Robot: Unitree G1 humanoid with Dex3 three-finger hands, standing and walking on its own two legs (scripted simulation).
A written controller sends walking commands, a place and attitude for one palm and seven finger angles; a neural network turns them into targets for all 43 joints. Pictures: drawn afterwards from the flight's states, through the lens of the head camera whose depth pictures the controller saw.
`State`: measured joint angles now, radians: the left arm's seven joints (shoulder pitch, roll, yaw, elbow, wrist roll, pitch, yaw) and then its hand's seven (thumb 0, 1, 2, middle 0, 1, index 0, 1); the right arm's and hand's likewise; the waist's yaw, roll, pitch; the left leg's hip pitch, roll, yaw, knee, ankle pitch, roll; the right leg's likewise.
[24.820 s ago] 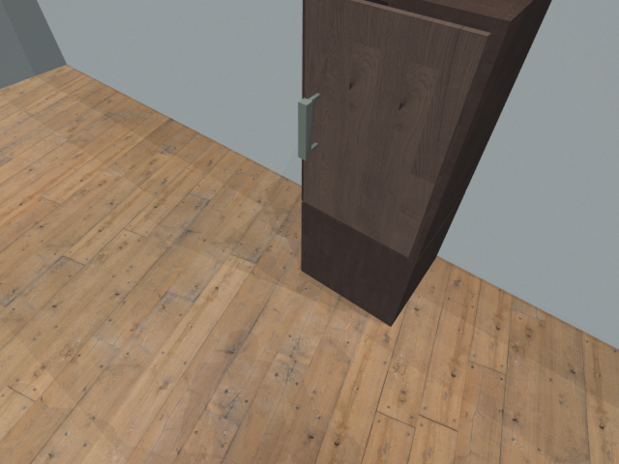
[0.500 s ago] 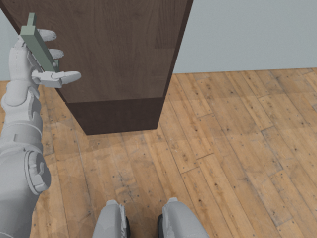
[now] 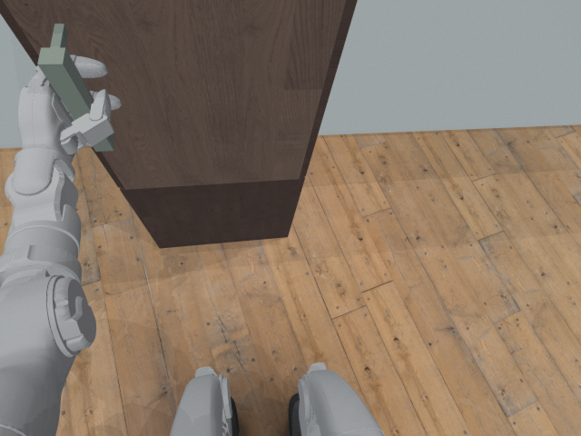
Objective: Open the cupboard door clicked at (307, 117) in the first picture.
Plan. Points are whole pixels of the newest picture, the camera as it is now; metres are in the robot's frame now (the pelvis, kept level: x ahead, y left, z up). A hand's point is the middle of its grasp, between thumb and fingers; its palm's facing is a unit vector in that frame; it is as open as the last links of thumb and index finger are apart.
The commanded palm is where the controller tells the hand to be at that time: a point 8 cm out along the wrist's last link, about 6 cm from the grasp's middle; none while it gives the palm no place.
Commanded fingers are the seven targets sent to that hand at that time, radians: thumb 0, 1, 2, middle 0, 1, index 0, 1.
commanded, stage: pull the door open along its arc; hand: left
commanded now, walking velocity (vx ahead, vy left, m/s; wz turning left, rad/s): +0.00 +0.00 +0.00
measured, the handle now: (84, 93) +0.56 +0.23 +0.06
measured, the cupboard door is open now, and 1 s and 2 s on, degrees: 0 40 46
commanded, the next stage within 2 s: open thumb and fingers to let go in 1.04 s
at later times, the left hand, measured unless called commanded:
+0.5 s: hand (116, 173) +0.44 +0.18 +0.06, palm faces +0.08 -1.00 +0.02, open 6.0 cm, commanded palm +0.38 +0.22 +0.06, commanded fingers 0.00 0.90 0.90 -0.40 -1.35 -0.40 -1.35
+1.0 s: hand (208, 265) +0.32 +0.07 +0.06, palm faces +0.44 -0.90 +0.01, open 6.1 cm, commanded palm +0.25 +0.09 +0.06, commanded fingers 0.00 0.90 0.90 -0.40 -1.35 -0.40 -1.35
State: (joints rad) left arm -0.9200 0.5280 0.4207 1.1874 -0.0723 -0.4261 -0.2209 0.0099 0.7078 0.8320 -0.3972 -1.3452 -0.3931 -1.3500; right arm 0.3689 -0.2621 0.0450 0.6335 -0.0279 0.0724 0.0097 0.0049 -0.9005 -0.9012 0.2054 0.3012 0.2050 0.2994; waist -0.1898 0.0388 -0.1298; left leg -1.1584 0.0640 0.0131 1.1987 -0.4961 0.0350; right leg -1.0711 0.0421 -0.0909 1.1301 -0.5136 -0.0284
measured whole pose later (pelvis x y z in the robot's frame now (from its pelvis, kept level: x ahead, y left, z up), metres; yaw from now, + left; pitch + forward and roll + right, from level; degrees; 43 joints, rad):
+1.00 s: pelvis +0.01 -0.03 +0.03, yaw +4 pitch +16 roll -1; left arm 0.03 -0.11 -0.17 0.30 0.10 -0.38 0.57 0.02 0.68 0.71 -0.31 -1.34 -0.35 -1.35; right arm 0.19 -0.17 0.00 0.58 -0.08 0.00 0.05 0.01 -0.90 -0.90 0.20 0.30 0.20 0.30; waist -0.01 0.03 -0.17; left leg -0.87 0.02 0.00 1.07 -0.48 0.00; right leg -0.79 0.01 -0.11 1.06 -0.55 -0.06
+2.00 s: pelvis +0.00 -0.04 +0.02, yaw +5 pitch +15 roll +1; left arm 0.01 -0.11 -0.22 0.32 0.10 -0.40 0.57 -0.01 -0.49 0.30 -0.35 -0.70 -0.34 -0.72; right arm 0.18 -0.18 0.00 0.60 -0.09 -0.03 0.01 0.01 -0.90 -0.90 0.20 0.30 0.20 0.30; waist 0.00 0.04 -0.16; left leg -0.89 0.01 -0.01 1.08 -0.46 -0.02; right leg -0.83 0.00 -0.11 1.11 -0.55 -0.08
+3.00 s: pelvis +0.01 -0.02 +0.00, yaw +4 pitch +17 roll -1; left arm 0.47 0.10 -0.18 -0.16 -0.05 -0.38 0.01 -0.01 -0.50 0.30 -0.15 -0.30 -0.15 -0.30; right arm 0.23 -0.21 0.02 0.39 -0.01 -0.03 0.00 0.01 -0.90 -0.90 0.20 0.30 0.20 0.30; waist 0.01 0.04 -0.17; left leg -0.95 0.01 0.00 1.19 -0.53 0.01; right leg -0.87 0.00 -0.10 1.19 -0.60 -0.05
